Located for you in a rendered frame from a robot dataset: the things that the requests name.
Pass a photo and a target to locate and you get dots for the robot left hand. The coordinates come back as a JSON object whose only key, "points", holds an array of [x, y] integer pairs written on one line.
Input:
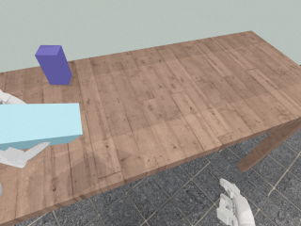
{"points": [[12, 156]]}

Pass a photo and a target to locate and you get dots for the table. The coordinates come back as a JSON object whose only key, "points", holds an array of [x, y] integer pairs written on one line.
{"points": [[152, 109]]}

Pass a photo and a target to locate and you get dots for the robot right hand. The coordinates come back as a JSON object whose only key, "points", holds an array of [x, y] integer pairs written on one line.
{"points": [[238, 211]]}

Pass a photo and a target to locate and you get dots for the sponge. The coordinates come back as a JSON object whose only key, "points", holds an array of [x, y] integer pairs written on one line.
{"points": [[23, 126]]}

